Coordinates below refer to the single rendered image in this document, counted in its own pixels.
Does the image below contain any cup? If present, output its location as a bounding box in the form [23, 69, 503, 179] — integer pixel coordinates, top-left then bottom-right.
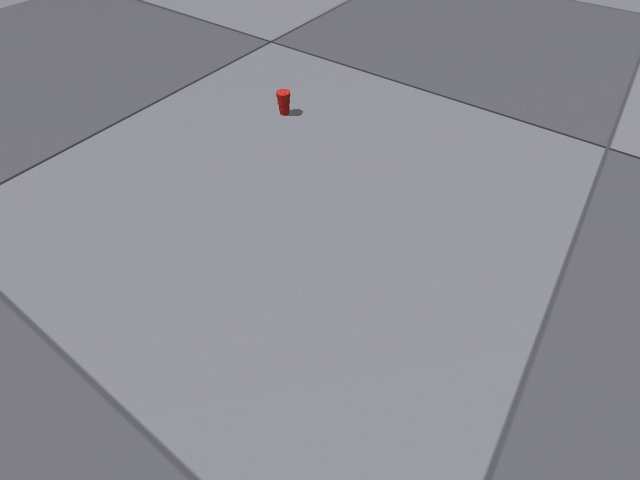
[276, 89, 290, 116]

